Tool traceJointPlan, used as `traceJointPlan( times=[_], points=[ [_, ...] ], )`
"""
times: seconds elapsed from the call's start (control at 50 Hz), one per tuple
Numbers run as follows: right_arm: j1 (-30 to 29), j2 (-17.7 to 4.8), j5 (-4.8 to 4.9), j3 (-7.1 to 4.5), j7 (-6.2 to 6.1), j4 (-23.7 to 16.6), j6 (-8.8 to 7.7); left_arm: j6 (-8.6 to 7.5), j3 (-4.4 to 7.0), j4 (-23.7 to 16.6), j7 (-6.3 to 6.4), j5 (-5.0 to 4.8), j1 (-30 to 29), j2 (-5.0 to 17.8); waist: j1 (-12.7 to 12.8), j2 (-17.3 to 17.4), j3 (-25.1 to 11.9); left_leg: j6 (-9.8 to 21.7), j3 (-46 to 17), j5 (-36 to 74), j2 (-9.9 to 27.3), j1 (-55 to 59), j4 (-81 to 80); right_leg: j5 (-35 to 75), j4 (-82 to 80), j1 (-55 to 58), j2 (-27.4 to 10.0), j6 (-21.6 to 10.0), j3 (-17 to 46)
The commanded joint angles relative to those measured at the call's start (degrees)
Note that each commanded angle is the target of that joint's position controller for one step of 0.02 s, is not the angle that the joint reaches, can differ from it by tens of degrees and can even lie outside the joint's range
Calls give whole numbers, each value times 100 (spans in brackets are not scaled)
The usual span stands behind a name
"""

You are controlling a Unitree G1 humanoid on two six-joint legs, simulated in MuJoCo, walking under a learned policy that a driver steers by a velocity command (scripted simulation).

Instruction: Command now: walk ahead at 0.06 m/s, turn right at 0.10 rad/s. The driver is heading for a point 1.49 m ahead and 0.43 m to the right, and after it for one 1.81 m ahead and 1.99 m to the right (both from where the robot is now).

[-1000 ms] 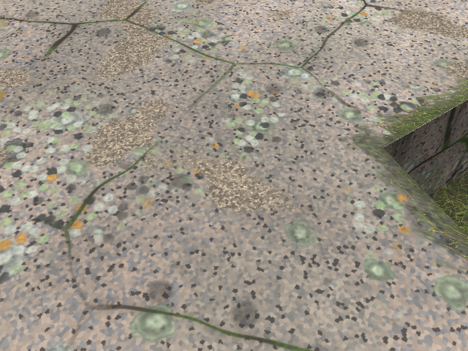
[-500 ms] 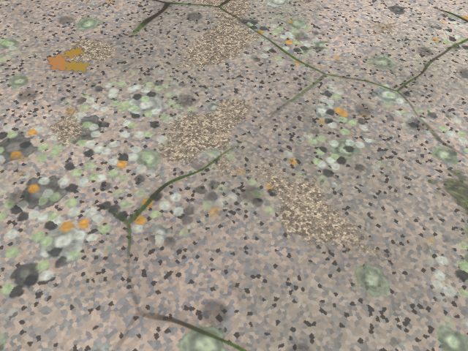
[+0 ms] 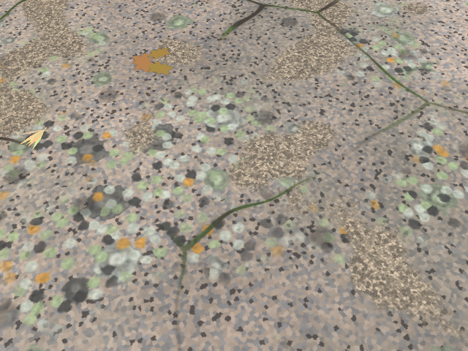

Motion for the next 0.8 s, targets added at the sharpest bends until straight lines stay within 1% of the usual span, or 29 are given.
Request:
traceJointPlan(
  times=[0.02, 0.04, 0.08, 0.12, 0.16, 0.18, 0.2, 0.22, 0.24, 0.26, 0.28, 0.3, 0.34, 0.38, 0.42, 0.46, 0.5, 0.52, 0.54, 0.56, 0.58, 0.6, 0.62, 0.64, 0.66, 0.68, 0.72, 0.76, 0.8],
  points=[
    [525, -284, -46, -78, -57, -222, -58, 57, 293, -377, 49, -22, -210, 1042, -156, -965, -707, -49, 254, 134, 56, 348, -1102, 171, -1040, 538, -1154, -987, 1614],
    [490, -341, -32, -91, -66, -216, -80, 78, 328, -383, 71, -61, -125, 1117, -114, -931, -861, -16, 222, 434, 38, 421, -1322, 75, -1026, 686, -1248, -1047, 1767],
    [366, -434, -10, -125, -71, -233, -99, 133, 365, -416, 119, -128, -103, 1192, -76, -887, -927, 71, 166, 884, 21, 534, -1682, -380, -1049, 718, -1348, -1056, 2015],
    [279, -401, -24, -135, -43, -262, -137, 214, 373, -441, 170, -175, -162, 1179, -134, -863, -820, 192, 217, 1247, -38, 774, -2184, -862, -1023, 484, -1250, -933, 2097],
    [329, -419, -61, -170, -11, -279, -206, 288, 360, -439, 225, -241, -128, 1094, -255, -792, -732, 400, 284, 1686, -13, 1284, -2945, -1261, -812, 90, -1008, -650, 2035],
    [465, -636, -115, -229, -33, -322, -231, 291, 325, -449, 235, -234, -44, 966, -289, -503, -758, 620, -122, 1655, 514, 1707, -3272, -1558, -415, -348, -808, -396, 1857],
    [510, -1058, -195, -354, -50, -265, -209, 265, 296, -626, 223, -231, -144, 754, -157, 735, -550, 1115, -999, 1276, 1270, 1602, -3702, -2060, 473, -1011, -121, -22, 897],
    [284, -1025, -272, -356, -50, -397, -219, 213, 320, -646, 207, -220, -140, 849, -231, 1467, -455, 1696, -1908, 2048, 2130, 1372, -4218, -2566, 1825, -1224, 237, 206, 294],
    [26, -811, -308, -280, -77, -546, -276, 203, 438, -564, 192, -187, 42, 1074, -147, 1174, -502, 1903, -1900, 3039, 2341, 1374, -4104, -2812, 3029, -1303, 41, 357, 456],
    [-264, -653, -234, -235, -101, -641, -322, 256, 492, -382, 194, -213, 361, 1115, 34, 733, -581, 1755, -1440, 3697, 2117, 1449, -3891, -2665, 3606, -1314, -7, 452, 544],
    [-478, -596, -124, -225, -102, -684, -353, 331, 497, -285, 215, -211, 565, 1061, 128, 520, -583, 1584, -1042, 4108, 1927, 1625, -3707, -2402, 3927, -1452, -84, 564, 539],
    [-501, -557, -61, -209, -99, -687, -363, 391, 467, -264, 224, -204, 588, 939, 98, 456, -583, 1512, -749, 4445, 1824, 1751, -3623, -2201, 4061, -1552, -147, 659, 507],
    [-397, -597, -53, -231, -96, -638, -298, 459, 391, -400, 192, -241, 379, 751, -14, 554, -519, 1501, -288, 4567, 1637, 1832, -3641, -1884, 3759, -1541, -239, 817, 230],
    [-256, -677, -60, -280, -119, -599, -219, 484, 321, -604, 130, -259, 63, 656, -190, 711, -575, 1536, -72, 4442, 1648, 2002, -3621, -1740, 3111, -1369, -368, 883, 55],
    [-219, -845, -43, -350, -118, -581, -165, 492, 272, -770, 49, -247, -110, 605, -281, 834, -647, 1556, 98, 4381, 1735, 1913, -3605, -1779, 2448, -892, -448, 827, -125],
    [-192, -987, 0, -408, -87, -551, -149, 500, 305, -857, -14, -246, -102, 730, -294, 926, -692, 1564, 174, 4378, 1848, 1812, -3556, -1800, 1947, -460, -415, 714, -330],
    [-223, -1041, 81, -438, -50, -520, -174, 521, 358, -891, -56, -251, -1, 834, -234, 974, -676, 1484, 214, 4266, 1933, 1791, -3398, -1604, 1353, -165, -370, 545, -448],
    [-311, -1044, 141, -443, -39, -512, -191, 529, 383, -864, -67, -244, 146, 836, -110, 938, -675, 1361, 317, 4161, 1909, 1700, -3206, -1245, 831, 134, -309, 413, -538],
    [-325, -979, 194, -431, -30, -477, -214, 529, 422, -791, -55, -225, 374, 855, 25, 848, -710, 1148, 513, 3888, 1790, 1497, -2882, -710, 179, 631, -177, 246, -607],
    [-2, -793, 151, -390, 2, -343, -257, 522, 511, -741, 10, -204, 622, 1060, 78, 392, -832, 757, 879, 3251, 1535, 991, -2238, 172, -319, 1458, -217, 35, -273],
    [32, -447, -134, -276, 36, -520, -288, 501, 699, -832, 118, -172, 890, 1799, 24, -1227, -1049, 143, 1408, 965, 915, -577, -463, 2536, -311, 2708, -1625, -531, 1648],
    [-585, -384, -177, -218, -1, -832, -315, 402, 681, -913, 83, 23, 903, 1971, 288, -1854, -1204, -104, 715, -1070, 151, -1708, 751, 3291, -447, 2566, -2676, -1819, 3122],
    [-812, -684, -71, -304, -13, -813, -306, 288, 592, -891, 41, 51, 930, 1673, 474, -1064, -1258, -84, 179, -923, 296, -1763, 1365, 2856, -552, 2470, -2494, -1897, 2750],
    [-801, -704, 7, -320, -27, -772, -279, 224, 531, -852, 63, -1, 657, 1509, 272, -878, -997, -23, 103, -433, 373, -1795, 1391, 2458, -510, 2224, -2152, -1572, 2240],
    [-685, -698, -26, -340, -79, -652, -253, 224, 506, -869, 102, -113, 378, 1388, 129, -583, -861, -33, 66, 20, 434, -1781, 1149, 2036, -507, 2035, -1821, -1265, 1931],
    [-623, -758, -71, -369, -121, -633, -224, 258, 461, -898, 141, -201, 139, 1287, 17, -644, -784, -73, 46, 363, 451, -1663, 935, 1913, -529, 1827, -1655, -1118, 1782],
    [-411, -643, -67, -352, -92, -555, -228, 322, 434, -917, 197, -154, 52, 1275, -104, -768, -893, -158, 146, 774, 268, -1242, 841, 1930, -565, 1507, -1435, -1092, 1636],
    [-418, -527, -29, -310, -74, -543, -240, 345, 444, -897, 244, -137, 121, 1289, -68, -775, -928, -202, 152, 939, 184, -1150, 285, 1644, -579, 1515, -1355, -1097, 1662],
    [-574, -440, -30, -265, -64, -585, -253, 368, 467, -869, 288, -159, 185, 1347, 11, -796, -908, -220, 91, 1034, 136, -1031, -342, 1161, -561, 1503, -1324, -1082, 1827]
  ],
)
Keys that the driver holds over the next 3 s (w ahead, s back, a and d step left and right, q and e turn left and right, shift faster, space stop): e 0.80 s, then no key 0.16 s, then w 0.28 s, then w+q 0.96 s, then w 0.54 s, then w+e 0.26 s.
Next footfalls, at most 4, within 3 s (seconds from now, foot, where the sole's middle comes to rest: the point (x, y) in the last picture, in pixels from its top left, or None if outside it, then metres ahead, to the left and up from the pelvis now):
0.16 left None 0.09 0.14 -0.77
0.56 right None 0.05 -0.12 -0.77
1.02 left None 0.16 0.08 -0.77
1.40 right None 0.12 -0.22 -0.77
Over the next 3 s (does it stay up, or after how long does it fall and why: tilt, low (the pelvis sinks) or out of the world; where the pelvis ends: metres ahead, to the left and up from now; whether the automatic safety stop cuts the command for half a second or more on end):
stays up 0.94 -0.20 0.00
